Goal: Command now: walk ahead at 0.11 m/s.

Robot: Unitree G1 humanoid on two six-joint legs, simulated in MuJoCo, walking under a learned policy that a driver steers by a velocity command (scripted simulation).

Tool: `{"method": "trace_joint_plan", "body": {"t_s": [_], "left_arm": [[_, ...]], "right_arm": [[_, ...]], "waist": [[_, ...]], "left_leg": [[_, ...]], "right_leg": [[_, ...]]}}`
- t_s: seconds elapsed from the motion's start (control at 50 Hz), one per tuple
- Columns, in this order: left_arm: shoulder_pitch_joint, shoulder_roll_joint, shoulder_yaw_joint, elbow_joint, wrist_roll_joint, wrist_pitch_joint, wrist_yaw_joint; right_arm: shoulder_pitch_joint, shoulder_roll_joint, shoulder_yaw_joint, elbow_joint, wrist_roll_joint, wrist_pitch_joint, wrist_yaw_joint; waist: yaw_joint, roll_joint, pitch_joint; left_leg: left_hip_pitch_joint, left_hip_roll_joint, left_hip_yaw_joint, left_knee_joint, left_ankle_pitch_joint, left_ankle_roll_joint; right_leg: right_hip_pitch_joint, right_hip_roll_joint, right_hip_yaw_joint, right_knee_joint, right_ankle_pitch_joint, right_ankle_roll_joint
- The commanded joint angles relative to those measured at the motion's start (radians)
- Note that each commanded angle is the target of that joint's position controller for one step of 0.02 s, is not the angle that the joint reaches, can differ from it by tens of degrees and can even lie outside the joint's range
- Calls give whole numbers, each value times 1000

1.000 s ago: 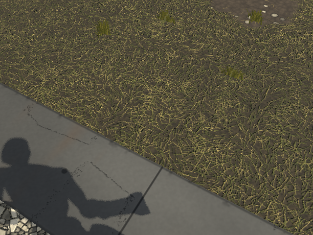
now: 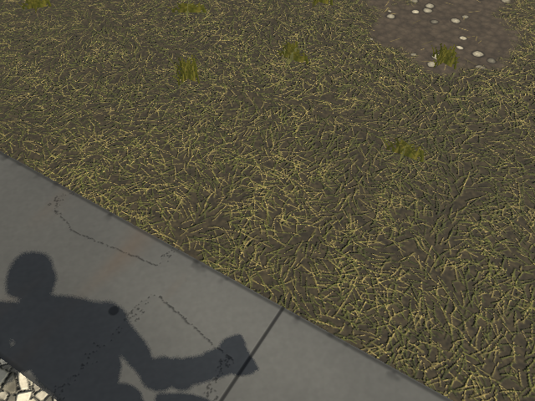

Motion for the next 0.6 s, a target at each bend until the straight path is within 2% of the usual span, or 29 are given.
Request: {"method": "trace_joint_plan", "body": {"t_s": [0.02, 0.04, 0.06, 0.08, 0.1, 0.12, 0.16, 0.18, 0.2, 0.22, 0.24, 0.26, 0.28, 0.3, 0.32, 0.34, 0.36, 0.4, 0.42, 0.44, 0.46, 0.48, 0.5, 0.52, 0.54, 0.56, 0.58, 0.6], "left_arm": [[-5, 183, 60, -59, 22, -8, 23], [-21, 167, 58, -64, 34, -12, 32], [-47, 137, 49, -71, 40, -19, 35], [-53, 102, 39, -75, 42, -30, 36], [-42, 85, 35, -75, 41, -43, 37], [-19, 81, 35, -71, 40, -52, 39], [74, 84, 42, -40, 44, -65, 40], [158, 103, 49, -13, 50, -69, 44], [325, 169, 67, 29, 58, -71, 59], [457, 185, 66, 38, 73, -71, 59], [445, 253, 91, 99, 25, -7, 42], [420, 213, 80, 68, 12, 14, 33], [363, 175, 64, 62, 11, 24, 31], [309, 138, 49, 56, 7, 29, 31], [268, 123, 40, 57, 7, 28, 32], [248, 119, 38, 66, 7, 25, 35], [241, 115, 36, 75, 8, 23, 37], [237, 127, 39, 91, 8, 17, 34], [249, 139, 43, 100, 7, 15, 32], [233, 100, 21, 78, 116, -29, 6], [189, 109, 30, 67, 104, -42, 3], [196, 115, 32, 71, 88, -45, 6], [245, 130, 34, 89, 73, -42, 10], [301, 142, 33, 108, 64, -34, 15], [337, 150, 32, 118, 61, -23, 15], [350, 189, 54, 172, -9, 13, 27], [365, 178, 48, 158, -9, 16, 38], [369, 92, 26, 94, -27, 11, 33]], "right_arm": [[56, -205, -69, -55, -24, -5, -25], [81, -193, -67, -50, -38, -9, -37], [112, -172, -60, -40, -44, -17, -47], [121, -145, -50, -31, -38, -25, -56], [98, -121, -37, -29, -26, -25, -60], [54, -111, -28, -31, -21, -20, -60], [-37, -136, -27, -42, -39, 2, -52], [-50, -119, -24, -53, -55, 4, -48], [-97, -80, -17, -87, -76, -2, -34], [-103, -40, -5, -78, -89, -25, -9], [-94, -113, -38, -76, -2, 16, -58], [-70, -94, -25, -60, -9, 32, -70], [-60, -67, -15, -62, -13, 38, -65], [-64, -62, -12, -64, -19, 49, -54], [-66, -54, -8, -63, -23, 57, -36], [-84, -43, -4, -74, -24, 60, -22], [-108, -29, 4, -82, -24, 61, -13], [-132, -6, 17, -80, -24, 57, -9], [-136, -12, 16, -74, -27, 58, -12], [-43, 36, 47, -22, -75, 45, 22], [-38, -15, 30, -19, -78, 38, 23], [-78, -51, 18, -24, -82, 29, 17], [-136, -61, 11, -37, -78, 20, 11], [-184, -52, 12, -46, -71, 15, 6], [-210, -47, 11, -51, -64, 10, 0], [-122, -73, -11, -22, -53, 16, -26], [105, -105, -26, 24, -57, 14, -40], [292, -219, -61, 55, -57, 20, -53]], "waist": [[-17, 29, -22], [-34, 58, 15], [-56, 102, 34], [-61, 141, 40], [-44, 150, 46], [-12, 134, 49], [62, 100, 40], [89, 34, -3], [146, -137, -59], [200, -161, -45], [112, 9, 58], [98, 64, 26], [60, 28, 24], [37, -26, 27], [24, -95, 35], [12, -124, 61], [7, -117, 67], [3, -111, 63], [7, -116, 54], [-2, -76, 42], [-12, -59, 94], [6, -39, 89], [39, -31, 88], [65, -25, 87], [70, -41, 84], [11, -34, 71], [-87, -33, -93], [-153, 182, -281]], "left_leg": [[-25, 69, -110, -163, -177, 114], [-5, 114, -189, -211, -299, 170], [55, 196, -311, -271, -347, 229], [110, 280, -421, -321, -352, 273], [119, 321, -453, -333, -322, 284], [69, 310, -410, -332, -285, 268], [-64, 216, -244, -268, -191, 211], [-139, 139, -154, -120, -117, 164], [-345, -11, -26, 217, -54, 57], [-591, -40, -81, 491, -243, 29], [-724, 13, -38, 569, -267, 29], [-676, 46, -47, 603, -222, 23], [-623, 69, -34, 571, -171, 20], [-545, 84, -20, 531, -106, 15], [-482, 77, 16, 505, -52, 8], [-439, 75, 33, 445, 10, 3], [-393, 73, 47, 369, 72, 2], [-273, 63, 65, 208, 160, 9], [-224, 54, 69, 162, 171, 15], [-197, 114, -76, 183, 199, 38], [-265, 109, -84, 167, 204, 56], [-312, 96, -60, 116, 206, 67], [-332, 82, -28, 64, 195, 78], [-318, 64, 13, 8, 190, 86], [-244, 30, 68, -31, 193, 93], [-80, -37, 158, -29, 102, 93], [215, 19, 50, 11, 144, 135], [516, 295, -373, -79, 34, 249]], "right_leg": [[-13, 7, 27, -78, -163, -76], [-86, 15, 33, -65, -234, -97], [-161, 23, 38, -21, -205, -104], [-196, 41, 30, 26, -122, -105], [-177, 48, 32, 22, -76, -118], [-82, 57, 22, -47, -66, -136], [169, 81, -5, -147, 7, -152], [302, 44, 64, -157, 1, -184], [517, -106, 368, -241, 89, -308], [640, -287, 639, -354, 250, -420], [618, -373, 560, -265, 671, -342], [589, -332, 463, -248, 778, -314], [511, -283, 381, -281, 719, -270], [418, -225, 314, -323, 626, -227], [331, -170, 259, -366, 559, -209], [259, -139, 220, -398, 529, -204], [213, -115, 181, -416, 504, -196], [154, -92, 128, -425, 489, -178], [151, -104, 126, -421, 489, -176], [95, -215, 201, -515, 183, -249], [141, -244, 230, -528, 75, -274], [215, -241, 221, -519, 47, -278], [293, -231, 209, -497, 64, -275], [348, -226, 192, -471, 115, -268], [345, -210, 168, -433, 233, -259], [271, -108, 64, -168, 739, -160], [133, -83, 35, 96, 827, -112], [-183, 47, -38, 484, 441, -40]]}}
